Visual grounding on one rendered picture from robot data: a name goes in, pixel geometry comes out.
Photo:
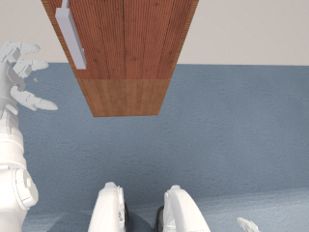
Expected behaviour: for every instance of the left robot upper arm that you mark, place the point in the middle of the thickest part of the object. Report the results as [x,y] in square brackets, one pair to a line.
[18,194]

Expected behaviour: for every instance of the robot left thigh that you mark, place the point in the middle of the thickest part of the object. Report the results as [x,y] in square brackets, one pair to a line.
[105,216]

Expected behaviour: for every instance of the right robot hand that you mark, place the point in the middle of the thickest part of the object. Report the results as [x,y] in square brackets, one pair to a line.
[248,226]

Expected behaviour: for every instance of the handle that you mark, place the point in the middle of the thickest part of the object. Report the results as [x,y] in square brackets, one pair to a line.
[67,27]

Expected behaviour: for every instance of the cupboard door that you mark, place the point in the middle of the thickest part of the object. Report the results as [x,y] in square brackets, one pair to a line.
[127,39]

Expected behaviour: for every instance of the robot left shin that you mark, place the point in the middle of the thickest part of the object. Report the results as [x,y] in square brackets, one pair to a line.
[121,214]

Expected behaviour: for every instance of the robot left forearm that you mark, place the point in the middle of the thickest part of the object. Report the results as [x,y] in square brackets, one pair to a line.
[11,139]

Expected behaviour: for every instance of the left robot hand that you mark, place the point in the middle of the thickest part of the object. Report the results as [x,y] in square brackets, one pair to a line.
[9,77]

